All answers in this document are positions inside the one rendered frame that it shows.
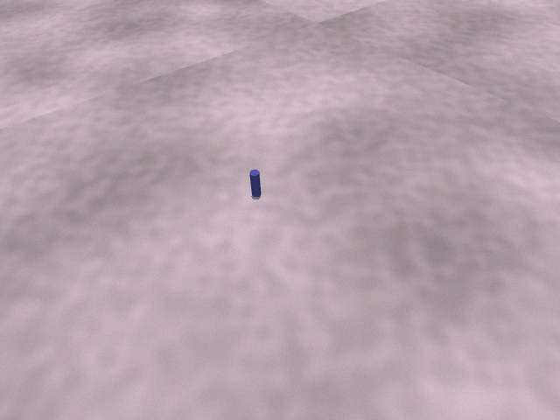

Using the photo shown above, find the can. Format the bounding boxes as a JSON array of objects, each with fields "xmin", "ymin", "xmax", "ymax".
[{"xmin": 249, "ymin": 170, "xmax": 261, "ymax": 197}]

